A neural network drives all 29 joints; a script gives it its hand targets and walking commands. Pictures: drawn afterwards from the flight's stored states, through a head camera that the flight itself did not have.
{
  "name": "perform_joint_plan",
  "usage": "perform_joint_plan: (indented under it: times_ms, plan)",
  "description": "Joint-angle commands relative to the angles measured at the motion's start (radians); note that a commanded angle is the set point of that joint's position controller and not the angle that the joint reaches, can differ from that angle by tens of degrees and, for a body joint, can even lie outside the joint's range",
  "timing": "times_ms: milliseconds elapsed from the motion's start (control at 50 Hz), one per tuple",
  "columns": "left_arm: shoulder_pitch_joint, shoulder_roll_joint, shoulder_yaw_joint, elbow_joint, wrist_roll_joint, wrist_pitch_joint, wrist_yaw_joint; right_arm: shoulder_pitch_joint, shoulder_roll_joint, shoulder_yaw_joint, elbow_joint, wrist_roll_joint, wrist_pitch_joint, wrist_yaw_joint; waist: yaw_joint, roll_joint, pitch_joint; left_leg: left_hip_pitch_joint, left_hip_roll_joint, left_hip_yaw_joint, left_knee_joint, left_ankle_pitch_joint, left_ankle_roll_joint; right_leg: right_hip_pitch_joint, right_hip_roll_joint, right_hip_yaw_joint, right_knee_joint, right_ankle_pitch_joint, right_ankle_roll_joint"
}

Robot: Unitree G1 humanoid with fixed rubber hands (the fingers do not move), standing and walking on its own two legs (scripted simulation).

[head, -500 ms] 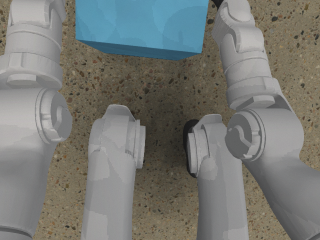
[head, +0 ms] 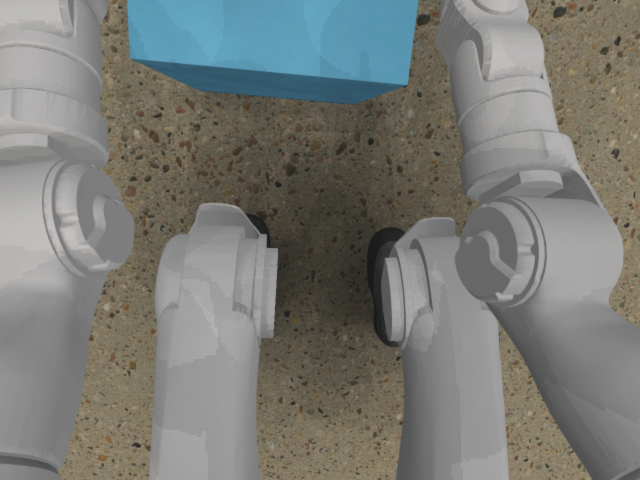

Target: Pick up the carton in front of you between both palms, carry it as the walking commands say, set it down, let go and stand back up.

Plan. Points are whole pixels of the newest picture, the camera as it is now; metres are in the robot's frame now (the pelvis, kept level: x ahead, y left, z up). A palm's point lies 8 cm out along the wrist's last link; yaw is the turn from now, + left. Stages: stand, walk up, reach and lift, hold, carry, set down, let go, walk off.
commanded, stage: set down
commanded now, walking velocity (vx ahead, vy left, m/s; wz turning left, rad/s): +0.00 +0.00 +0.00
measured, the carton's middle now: out of the picture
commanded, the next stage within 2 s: let go in 1.28 s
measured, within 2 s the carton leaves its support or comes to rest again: neither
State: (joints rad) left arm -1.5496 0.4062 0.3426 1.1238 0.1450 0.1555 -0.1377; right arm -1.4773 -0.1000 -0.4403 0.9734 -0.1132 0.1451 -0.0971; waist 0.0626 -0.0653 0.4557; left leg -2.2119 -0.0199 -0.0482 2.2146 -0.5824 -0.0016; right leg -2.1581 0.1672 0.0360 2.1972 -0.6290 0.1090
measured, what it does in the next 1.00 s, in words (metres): rises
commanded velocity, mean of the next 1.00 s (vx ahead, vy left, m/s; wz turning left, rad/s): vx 0.00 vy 0.00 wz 0.00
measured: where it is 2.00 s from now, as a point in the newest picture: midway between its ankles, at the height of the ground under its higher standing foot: (318, 302)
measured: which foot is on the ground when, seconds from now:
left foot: down 0.00-1.00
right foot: down 0.00-1.00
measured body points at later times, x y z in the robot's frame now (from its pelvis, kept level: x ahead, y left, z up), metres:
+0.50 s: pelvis +0.00 +0.00 +0.03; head +0.35 +0.06 +0.30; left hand +0.56 +0.29 -0.10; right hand +0.57 -0.08 -0.10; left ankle +0.11 +0.12 -0.34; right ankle +0.11 -0.13 -0.34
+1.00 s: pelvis +0.01 +0.01 +0.16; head +0.35 +0.07 +0.45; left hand +0.56 +0.31 +0.05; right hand +0.57 -0.09 +0.05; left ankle +0.11 +0.12 -0.34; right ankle +0.11 -0.13 -0.34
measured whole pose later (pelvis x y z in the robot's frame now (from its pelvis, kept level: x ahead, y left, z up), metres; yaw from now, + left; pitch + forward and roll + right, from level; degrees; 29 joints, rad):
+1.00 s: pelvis +0.01 +0.01 +0.16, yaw +1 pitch +45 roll -4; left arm -1.32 0.48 0.25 0.95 -0.02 0.22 -0.09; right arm -1.21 -0.14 -0.29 0.71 0.05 0.25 -0.20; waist 0.01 -0.03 0.06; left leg -1.95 -0.04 -0.05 1.61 -0.45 0.01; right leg -1.89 0.08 0.04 1.59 -0.50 0.07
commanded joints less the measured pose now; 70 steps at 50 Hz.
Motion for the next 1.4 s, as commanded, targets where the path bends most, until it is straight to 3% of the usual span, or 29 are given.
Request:
perform_joint_plan:
  times_ms: [0, 40, 80, 180, 260, 400, 540, 640, 880, 1060, 1280, 1380]
  plan:
    - [-0.117, 0.119, -0.039, 0.037, -0.038, -0.046, 0.035, -0.127, -0.117, 0.079, -0.004, 0.029, -0.027, -0.022, 0.031, 0.017, -0.902, 0.503, -0.012, 0.043, -0.205, 0.263, -0.008, 0.373, -0.029, -0.131, -0.139, 0.204, -0.028]
    - [-0.203, 0.246, -0.056, -0.01, -0.107, -0.099, 0.103, -0.171, -0.201, 0.12, -0.018, 0.106, -0.063, -0.068, 0.038, 0.036, -1.036, 0.556, -0.004, 0.032, -0.179, 0.376, -0.011, 0.407, -0.04, -0.12, -0.115, 0.298, -0.025]
    - [-0.271, 0.29, -0.105, -0.039, -0.186, -0.131, 0.128, -0.222, -0.217, 0.193, -0.018, 0.196, -0.081, -0.083, 0.048, 0.051, -1.147, 0.599, 0.009, 0.023, -0.157, 0.46, -0.006, 0.425, -0.052, -0.112, -0.099, 0.373, -0.029]
    - [-0.279, 0.295, -0.222, -0.068, -0.325, -0.139, 0.109, -0.248, -0.189, 0.331, -0.089, 0.332, -0.075, -0.088, 0.054, 0.066, -1.301, 0.679, 0.025, 0.035, -0.144, 0.506, 0.003, 0.501, -0.066, -0.113, -0.09, 0.42, -0.04]
    - [-0.256, 0.316, -0.247, -0.069, -0.362, -0.112, 0.092, -0.224, -0.209, 0.319, -0.154, 0.339, -0.052, -0.108, 0.028, 0.079, -1.398, 0.755, 0.029, 0.049, -0.166, 0.472, 0.006, 0.531, -0.063, -0.132, -0.119, 0.374, -0.043]
    - [-0.227, 0.319, -0.198, -0.183, -0.299, -0.028, 0.097, -0.169, -0.203, 0.249, -0.282, 0.279, 0.019, -0.151, 0.007, 0.143, -1.571, 0.919, -0.003, 0.085, -0.275, 0.44, 0.004, 0.541, -0.032, -0.167, -0.239, 0.298, -0.049]
    - [-0.145, 0.214, -0.14, -0.125, -0.205, -0.006, 0.08, -0.078, -0.141, 0.15, -0.178, 0.174, 0.037, -0.122, -0.019, 0.146, -1.311, 0.775, -0.01, 0.073, -0.413, 0.365, -0.005, 0.395, -0.035, -0.157, -0.374, 0.217, -0.05]
    - [-0.127, 0.2, -0.117, -0.135, -0.175, -0.009, 0.073, -0.057, -0.134, 0.117, -0.186, 0.138, 0.032, -0.107, -0.025, 0.15, -1.356, 0.825, -0.014, 0.064, -0.493, 0.393, -0.014, 0.407, -0.035, -0.158, -0.455, 0.23, -0.047]
    - [-0.083, 0.236, -0.088, -0.292, -0.173, 0.044, 0.052, -0.002, -0.136, 0.155, -0.37, 0.169, 0.08, -0.107, -0.014, 0.156, -1.615, 1.128, -0.041, 0.076, -0.69, 0.541, -0.013, 0.602, -0.028, -0.153, -0.674, 0.311, -0.041]
    - [-0.002, 0.197, -0.055, -0.28, -0.144, 0.038, 0.025, 0.096, -0.098, 0.128, -0.382, 0.131, 0.08, -0.083, -0.032, 0.152, -1.541, 1.24, -0.044, 0.063, -0.87, 0.611, -0.017, 0.693, -0.039, -0.13, -0.867, 0.371, -0.032]
    - [0.09, 0.145, 0.005, -0.241, -0.065, -0.006, 0.008, 0.201, -0.052, 0.101, -0.365, 0.066, 0.048, -0.052, -0.031, 0.136, -1.44, 1.36, -0.036, 0.042, -1.086, 0.667, -0.017, 0.838, -0.057, -0.104, -1.098, 0.444, -0.022]
    - [0.239, 0.107, 0.02, -0.284, -0.004, -0.004, 0.017, 0.351, -0.053, 0.113, -0.394, 0.015, 0.043, -0.032, -0.026, 0.142, -1.507, 1.541, -0.03, 0.034, -1.17, 0.764, -0.018, 0.933, -0.058, -0.109, -1.189, 0.493, -0.026]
